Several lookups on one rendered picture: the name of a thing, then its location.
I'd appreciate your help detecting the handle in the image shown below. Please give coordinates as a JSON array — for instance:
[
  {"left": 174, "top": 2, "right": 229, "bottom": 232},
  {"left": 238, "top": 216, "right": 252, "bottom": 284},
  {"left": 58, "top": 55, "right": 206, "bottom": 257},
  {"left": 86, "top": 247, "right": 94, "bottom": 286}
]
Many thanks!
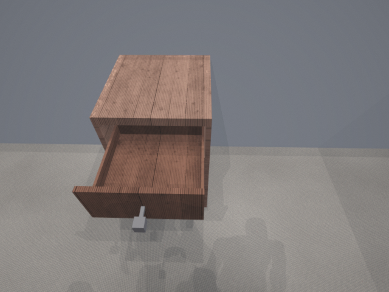
[{"left": 132, "top": 206, "right": 147, "bottom": 232}]

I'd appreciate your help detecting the cabinet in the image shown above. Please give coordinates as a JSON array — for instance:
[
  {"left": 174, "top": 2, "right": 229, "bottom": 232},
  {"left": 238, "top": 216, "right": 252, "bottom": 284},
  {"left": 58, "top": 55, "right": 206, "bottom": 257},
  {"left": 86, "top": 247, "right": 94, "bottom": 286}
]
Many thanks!
[{"left": 89, "top": 55, "right": 212, "bottom": 207}]

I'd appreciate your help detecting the drawer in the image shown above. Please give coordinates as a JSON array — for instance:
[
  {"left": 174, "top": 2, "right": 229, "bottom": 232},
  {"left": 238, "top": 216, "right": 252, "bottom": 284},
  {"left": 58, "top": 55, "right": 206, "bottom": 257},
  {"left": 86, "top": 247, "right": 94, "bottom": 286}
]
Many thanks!
[{"left": 72, "top": 125, "right": 205, "bottom": 220}]

